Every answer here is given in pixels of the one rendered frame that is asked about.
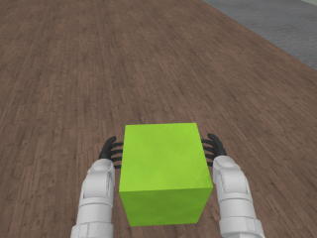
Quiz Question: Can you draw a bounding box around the left robot forearm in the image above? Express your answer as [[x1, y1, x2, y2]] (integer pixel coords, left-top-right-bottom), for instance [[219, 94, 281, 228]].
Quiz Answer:
[[70, 159, 116, 238]]

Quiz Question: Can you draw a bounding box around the left robot hand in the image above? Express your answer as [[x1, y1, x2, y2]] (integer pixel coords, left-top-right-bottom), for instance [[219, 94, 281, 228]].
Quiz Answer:
[[98, 136, 124, 170]]

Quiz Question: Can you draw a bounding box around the carton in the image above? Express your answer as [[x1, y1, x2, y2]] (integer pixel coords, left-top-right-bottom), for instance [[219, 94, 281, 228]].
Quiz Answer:
[[119, 123, 213, 227]]

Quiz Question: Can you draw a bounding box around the right robot forearm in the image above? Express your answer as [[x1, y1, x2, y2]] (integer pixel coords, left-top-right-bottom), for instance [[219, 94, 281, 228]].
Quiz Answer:
[[212, 155, 265, 238]]

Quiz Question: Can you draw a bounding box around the right robot hand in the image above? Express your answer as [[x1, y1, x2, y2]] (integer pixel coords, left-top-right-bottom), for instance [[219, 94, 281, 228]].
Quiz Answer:
[[201, 133, 227, 167]]

